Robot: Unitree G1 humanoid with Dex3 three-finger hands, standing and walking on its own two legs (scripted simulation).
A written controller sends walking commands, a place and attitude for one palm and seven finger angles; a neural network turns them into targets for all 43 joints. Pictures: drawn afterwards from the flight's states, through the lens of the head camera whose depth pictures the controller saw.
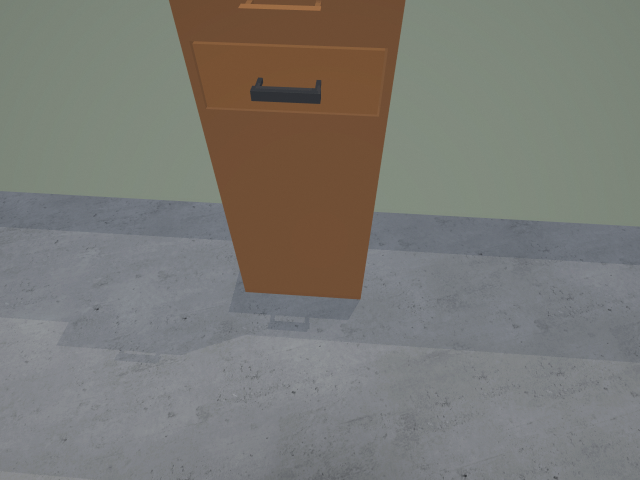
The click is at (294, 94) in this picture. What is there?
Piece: drawer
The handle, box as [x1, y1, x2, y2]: [250, 78, 320, 103]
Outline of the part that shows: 250,90 251,100 319,103 320,101 320,80 316,80 316,85 314,88 262,86 262,78 258,78 255,85 252,86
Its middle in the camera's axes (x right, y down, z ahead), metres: -0.07 -0.31 +0.80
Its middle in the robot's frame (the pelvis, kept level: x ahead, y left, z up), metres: +0.82 +0.12 +0.07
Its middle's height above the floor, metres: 0.85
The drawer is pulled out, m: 0.00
